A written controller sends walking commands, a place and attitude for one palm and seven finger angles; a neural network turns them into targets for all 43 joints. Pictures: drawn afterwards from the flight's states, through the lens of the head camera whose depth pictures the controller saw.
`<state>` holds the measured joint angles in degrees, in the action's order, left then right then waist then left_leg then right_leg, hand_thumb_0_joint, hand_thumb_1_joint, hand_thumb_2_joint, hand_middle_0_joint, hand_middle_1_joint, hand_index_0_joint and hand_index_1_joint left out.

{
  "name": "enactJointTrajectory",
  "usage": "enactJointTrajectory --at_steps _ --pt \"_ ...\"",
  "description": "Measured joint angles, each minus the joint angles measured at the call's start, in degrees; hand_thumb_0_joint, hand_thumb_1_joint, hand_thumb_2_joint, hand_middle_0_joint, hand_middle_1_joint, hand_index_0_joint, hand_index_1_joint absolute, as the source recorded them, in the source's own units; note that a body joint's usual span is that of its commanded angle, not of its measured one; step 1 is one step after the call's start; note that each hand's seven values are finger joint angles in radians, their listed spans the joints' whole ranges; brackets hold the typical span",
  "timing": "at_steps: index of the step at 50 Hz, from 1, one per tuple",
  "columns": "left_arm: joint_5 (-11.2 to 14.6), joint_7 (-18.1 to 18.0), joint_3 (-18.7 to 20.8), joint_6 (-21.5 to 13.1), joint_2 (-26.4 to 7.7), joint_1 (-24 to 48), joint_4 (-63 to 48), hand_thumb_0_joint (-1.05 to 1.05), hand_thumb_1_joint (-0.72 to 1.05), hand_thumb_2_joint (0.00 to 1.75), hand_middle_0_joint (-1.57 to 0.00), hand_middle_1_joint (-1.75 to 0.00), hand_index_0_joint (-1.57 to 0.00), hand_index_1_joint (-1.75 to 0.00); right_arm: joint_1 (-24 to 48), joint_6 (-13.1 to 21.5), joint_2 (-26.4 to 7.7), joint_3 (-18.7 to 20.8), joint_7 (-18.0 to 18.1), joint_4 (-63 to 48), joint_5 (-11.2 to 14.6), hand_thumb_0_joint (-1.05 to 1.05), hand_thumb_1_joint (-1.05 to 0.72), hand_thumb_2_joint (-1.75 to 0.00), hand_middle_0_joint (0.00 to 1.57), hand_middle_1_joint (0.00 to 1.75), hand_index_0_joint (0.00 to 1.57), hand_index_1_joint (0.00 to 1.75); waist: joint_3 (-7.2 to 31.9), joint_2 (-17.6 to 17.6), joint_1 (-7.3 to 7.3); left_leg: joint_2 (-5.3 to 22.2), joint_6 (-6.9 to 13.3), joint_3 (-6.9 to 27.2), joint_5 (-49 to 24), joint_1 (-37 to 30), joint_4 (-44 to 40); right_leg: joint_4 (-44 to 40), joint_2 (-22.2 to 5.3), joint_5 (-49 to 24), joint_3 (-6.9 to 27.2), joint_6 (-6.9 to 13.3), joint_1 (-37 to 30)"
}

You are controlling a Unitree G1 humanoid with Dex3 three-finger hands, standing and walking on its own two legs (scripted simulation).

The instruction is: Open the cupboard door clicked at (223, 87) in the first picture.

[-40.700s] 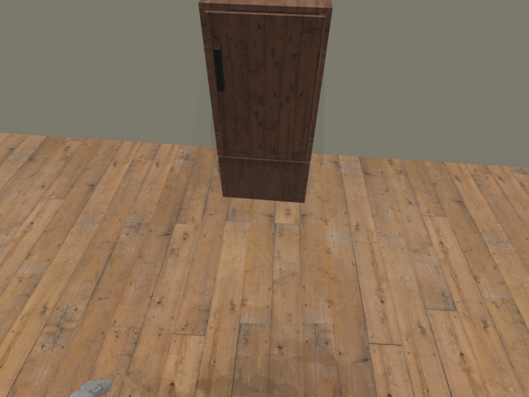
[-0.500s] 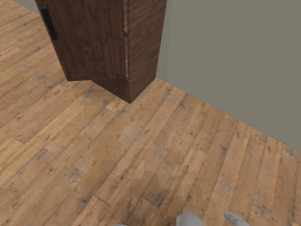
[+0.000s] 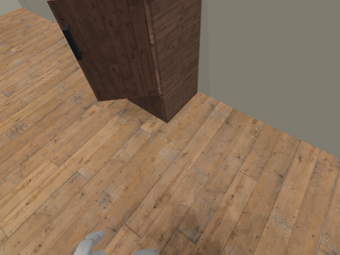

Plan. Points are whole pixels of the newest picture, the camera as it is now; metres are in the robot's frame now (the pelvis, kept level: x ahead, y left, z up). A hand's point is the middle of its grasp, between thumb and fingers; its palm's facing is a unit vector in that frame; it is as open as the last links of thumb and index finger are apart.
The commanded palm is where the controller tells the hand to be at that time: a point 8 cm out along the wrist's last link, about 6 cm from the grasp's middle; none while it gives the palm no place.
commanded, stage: take the last steps up to it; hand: left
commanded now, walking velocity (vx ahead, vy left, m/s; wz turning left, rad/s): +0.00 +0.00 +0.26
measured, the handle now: (73, 42) +0.98 +0.46 -0.04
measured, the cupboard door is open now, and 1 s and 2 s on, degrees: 43 43 43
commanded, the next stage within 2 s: come to a stop and stand still in 1.56 s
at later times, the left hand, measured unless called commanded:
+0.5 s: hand out of the picture -0.12 +0.16 -0.15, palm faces +0.35 -0.91 -0.21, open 7.3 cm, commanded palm none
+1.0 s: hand (48, 217) +0.24 +0.38 -0.15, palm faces +0.20 -0.96 -0.21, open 7.3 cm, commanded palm none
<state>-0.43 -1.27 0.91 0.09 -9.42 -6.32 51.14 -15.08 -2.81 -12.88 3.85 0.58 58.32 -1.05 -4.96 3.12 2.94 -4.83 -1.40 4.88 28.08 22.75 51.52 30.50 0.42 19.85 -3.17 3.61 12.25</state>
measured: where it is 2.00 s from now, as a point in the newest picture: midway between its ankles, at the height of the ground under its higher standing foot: (150, 207)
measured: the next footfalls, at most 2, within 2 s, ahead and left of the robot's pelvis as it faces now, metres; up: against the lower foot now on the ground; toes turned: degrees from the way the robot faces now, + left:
left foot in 0.64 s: +0.13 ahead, +0.23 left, +0.00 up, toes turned +18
right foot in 1.24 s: +0.35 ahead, +0.07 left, +0.00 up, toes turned +2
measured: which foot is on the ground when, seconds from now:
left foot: up 0.00-0.62, down 0.64-1.00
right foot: down 0.00-0.64, up 0.66-1.00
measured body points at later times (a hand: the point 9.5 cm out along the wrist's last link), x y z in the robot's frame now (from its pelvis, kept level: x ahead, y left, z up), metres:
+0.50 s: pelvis +0.03 +0.03 +0.01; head +0.07 +0.03 +0.46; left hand -0.13 +0.21 -0.13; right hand +0.22 -0.17 -0.14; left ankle +0.04 +0.19 -0.67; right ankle -0.04 -0.08 -0.74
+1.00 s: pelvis +0.16 +0.17 +0.00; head +0.17 +0.17 +0.45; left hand +0.23 +0.43 -0.13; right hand +0.16 -0.08 -0.14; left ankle +0.10 +0.21 -0.74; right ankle +0.23 +0.06 -0.66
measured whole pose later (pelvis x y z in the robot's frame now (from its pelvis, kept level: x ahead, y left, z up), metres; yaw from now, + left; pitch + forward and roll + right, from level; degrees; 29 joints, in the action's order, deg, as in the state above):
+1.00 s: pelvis +0.16 +0.17 +0.00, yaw +9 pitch +0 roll +2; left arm -1.3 0.3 4.0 0.1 -12.0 -6.3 55.7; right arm -21.5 3.6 -11.1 1.9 1.9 62.6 -1.6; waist -2.1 -2.3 0.6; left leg -4.5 5.1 -9.9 14.9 2.8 17.3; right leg 61.2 -4.9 10.5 -1.8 -0.3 34.6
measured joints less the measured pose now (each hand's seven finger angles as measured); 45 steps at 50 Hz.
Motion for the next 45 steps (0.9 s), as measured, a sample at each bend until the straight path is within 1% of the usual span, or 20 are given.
enactJointTrajectory --at_steps 2,3,5,11,18,21,24,27,30,31,32,33,34,35,36,37,38,40,42,45 --pt "0.2 -0.2 -0.1 0.1 0.6 -1.6 0.7 0.00 0.91 0.90 -0.20 -0.30 -0.20 -0.30 0.8 -0.5 -0.2 0.2 -0.2 0.5 0.0 0.01 -0.91 -0.90 0.20 0.30 0.20 0.30 0.0 -0.1 -0.01 1.0 -0.9 -1.2 -1.4 2.5 8.9 -1.7 -0.5 -0.7 -1.1 0.1 -1.9" --pt "0.2 -0.2 -0.2 0.1 0.9 -2.4 1.0 0.00 0.91 0.90 -0.20 -0.30 -0.20 -0.30 1.2 -0.7 -0.3 0.3 -0.4 0.6 0.1 0.01 -0.91 -0.90 0.20 0.30 0.20 0.30 0.0 -0.2 -0.04 1.7 -1.2 -1.5 -2.7 3.4 11.8 -2.6 -0.7 -1.0 -1.6 0.1 -2.8" --pt "0.3 -0.3 -0.1 0.0 1.2 -4.0 1.6 0.00 0.91 0.90 -0.20 -0.30 -0.20 -0.30 2.0 -1.0 -0.3 0.4 -0.6 0.9 0.1 0.01 -0.91 -0.90 0.20 0.30 0.20 0.30 0.2 -0.5 -0.26 2.9 -1.7 -1.6 -5.1 4.5 14.5 -3.9 -1.0 -1.4 -2.8 0.3 -4.0" --pt "0.0 -0.4 0.9 -1.4 0.8 -8.8 3.7 -0.01 0.93 0.90 -0.20 -0.30 -0.20 -0.30 4.1 -1.2 -0.6 0.3 -0.8 1.6 -0.3 0.01 -0.91 -0.90 0.20 0.30 0.20 0.30 0.9 -1.2 -2.55 5.5 -2.2 -1.5 -8.0 4.5 12.9 -5.9 -1.4 -1.4 -6.1 0.5 -6.3" --pt "-0.6 0.1 1.2 -2.6 1.1 -16.5 8.2 0.00 0.92 0.90 -0.20 -0.30 -0.20 -0.29 7.2 -0.9 -1.0 0.2 -1.8 1.2 -0.7 0.01 -0.91 -0.90 0.19 0.30 0.19 0.30 2.1 -1.9 -5.52 6.9 -1.8 -4.0 -11.1 6.2 12.2 -8.1 -3.0 -1.0 -9.2 -0.8 -9.0" --pt "-0.9 0.2 1.2 -2.7 1.3 -19.6 10.3 0.00 0.92 0.90 -0.20 -0.30 -0.20 -0.29 9.1 -0.7 -0.7 -0.1 -2.3 0.4 -0.7 0.01 -0.91 -0.90 0.19 0.30 0.19 0.30 2.0 -2.5 -6.65 7.5 -1.5 -5.1 -12.5 7.3 10.1 -9.2 -4.1 -0.9 -10.2 -1.9 -10.3" --pt "-1.1 0.4 1.1 -2.8 1.6 -22.2 12.2 0.00 0.91 0.90 -0.20 -0.30 -0.20 -0.29 11.4 -0.4 -0.2 -0.5 -2.8 -0.5 -0.6 0.01 -0.91 -0.90 0.19 0.30 0.19 0.30 1.6 -3.0 -7.64 8.0 -1.0 -6.1 -13.7 7.9 6.0 -10.1 -5.2 -0.6 -11.0 -3.4 -11.6" --pt "-1.3 0.5 0.9 -2.7 1.9 -23.8 13.7 0.00 0.91 0.90 -0.20 -0.30 -0.20 -0.29 13.5 0.2 0.6 -1.1 -3.2 -1.5 -0.4 0.01 -0.91 -0.90 0.19 0.30 0.19 0.30 0.7 -3.8 -8.56 8.0 -0.2 -7.6 -13.7 6.8 -1.5 -10.2 -6.7 0.3 -11.5 -5.2 -12.7" --pt "-1.4 0.7 0.9 -2.3 2.0 -24.5 14.9 0.00 0.91 0.90 -0.20 -0.30 -0.20 -0.29 14.9 1.6 1.8 -1.8 -3.4 -2.6 -0.3 0.01 -0.91 -0.90 0.19 0.30 0.19 0.30 -0.2 -4.7 -9.34 7.0 1.3 -8.9 -12.4 3.4 -10.6 -8.3 -8.7 2.4 -11.7 -7.5 -13.3" --pt "-1.3 0.8 0.9 -2.2 2.0 -24.8 15.2 0.00 0.91 0.90 -0.20 -0.30 -0.20 -0.29 15.1 2.3 2.2 -2.1 -3.4 -2.9 -0.3 0.01 -0.91 -0.90 0.19 0.30 0.19 0.30 -0.3 -5.1 -9.36 6.4 1.8 -9.6 -12.9 1.3 -14.4 -6.2 -9.7 3.8 -11.5 -8.2 -12.9" --pt "-1.2 1.0 0.9 -2.1 2.4 -25.3 15.4 0.00 0.91 0.90 -0.20 -0.30 -0.20 -0.29 14.9 3.2 2.3 -2.5 -3.4 -3.4 -0.3 0.01 -0.91 -0.90 0.20 0.30 0.20 0.30 -0.1 -4.7 -9.10 6.2 2.3 -10.1 -13.5 -1.3 -18.0 -2.2 -10.4 5.7 -11.0 -8.2 -11.5" --pt "-1.0 1.2 0.8 -1.6 2.4 -24.7 15.8 0.00 0.91 0.90 -0.20 -0.30 -0.20 -0.30 14.7 4.3 2.7 -2.4 -3.0 -3.7 -0.5 0.01 -0.91 -0.90 0.20 0.30 0.20 0.30 -0.3 -4.8 -8.32 5.7 2.9 -10.3 -13.4 -1.2 -17.2 5.2 -11.0 8.3 -9.2 -7.5 -8.9" --pt "-0.8 1.2 0.7 -0.9 2.1 -23.4 15.9 0.00 0.91 0.90 -0.20 -0.30 -0.20 -0.30 14.2 5.0 3.3 -2.4 -2.4 -3.8 -0.4 0.00 -0.91 -0.90 0.20 0.30 0.20 0.30 -0.9 -5.2 -7.92 5.0 3.5 -10.6 -12.5 -1.0 -15.2 14.1 -10.8 10.2 -5.8 -6.4 -5.4" --pt "-0.6 1.0 0.8 -0.3 1.8 -21.8 15.6 0.00 0.91 0.90 -0.20 -0.30 -0.20 -0.30 13.4 5.4 3.8 -2.6 -1.9 -3.7 -0.4 0.00 -0.91 -0.90 0.20 0.30 0.20 0.30 -1.3 -5.5 -7.84 4.6 4.1 -11.1 -11.7 -1.7 -14.6 22.5 -10.0 10.8 -2.8 -5.3 -1.6" --pt "-0.5 0.9 0.9 0.0 1.5 -20.3 15.1 0.00 0.91 0.90 -0.20 -0.30 -0.20 -0.29 12.2 5.5 4.3 -2.9 -1.5 -3.3 -0.4 0.00 -0.91 -0.90 0.20 0.30 0.20 0.30 -1.3 -5.8 -7.75 4.3 4.6 -11.6 -11.4 -2.8 -15.2 29.6 -9.2 9.9 -1.0 -4.6 2.1" --pt "-0.5 0.8 1.2 0.0 1.2 -18.6 14.5 0.00 0.91 0.90 -0.20 -0.30 -0.20 -0.29 10.9 5.5 4.7 -3.0 -1.1 -2.8 -0.5 0.00 -0.91 -0.90 0.20 0.30 0.20 0.30 -1.1 -5.8 -7.54 4.0 4.8 -12.0 -11.5 -4.1 -16.5 34.8 -8.5 7.9 -0.1 -4.3 5.6" --pt "-0.6 0.9 1.5 0.0 0.8 -16.7 13.8 0.01 0.91 0.90 -0.20 -0.30 -0.20 -0.29 9.4 5.5 5.1 -3.1 -0.7 -2.2 -0.4 0.00 -0.91 -0.90 0.20 0.30 0.20 0.30 -1.0 -5.9 -7.21 3.7 4.9 -12.4 -11.9 -5.7 -18.3 38.1 -8.0 5.6 0.3 -4.0 8.6" --pt "-0.7 0.9 2.1 -0.3 0.2 -13.2 11.9 0.01 0.91 0.90 -0.20 -0.30 -0.20 -0.29 6.8 6.6 4.8 -1.6 0.7 -2.1 0.5 -0.02 -0.94 -0.90 0.20 0.30 0.20 0.30 -0.6 -6.0 -6.18 2.9 5.4 -13.3 -12.9 -9.1 -22.6 39.8 -7.3 1.7 0.8 -3.9 13.5" --pt "-0.8 1.0 2.5 -0.5 -0.5 -9.7 10.1 0.00 0.92 0.90 -0.20 -0.30 -0.20 -0.29 4.4 7.1 3.5 -1.5 1.1 -1.3 0.1 -0.04 -0.95 -0.90 0.20 0.30 0.20 0.30 0.0 -6.0 -5.10 2.1 5.9 -13.9 -13.8 -12.0 -26.4 38.6 -6.6 -1.3 0.8 -3.9 16.9" --pt "-0.8 1.1 3.1 -0.5 -1.7 -5.1 7.5 0.00 0.92 0.90 -0.19 -0.30 -0.20 -0.29 0.3 7.0 2.1 -1.4 1.3 0.7 -0.2 -0.03 -0.95 -0.90 0.20 0.30 0.20 0.30 1.3 -5.9 -3.97 1.2 6.4 -14.4 -14.3 -15.6 -30.4 36.1 -5.7 -4.8 0.8 -4.1 20.5"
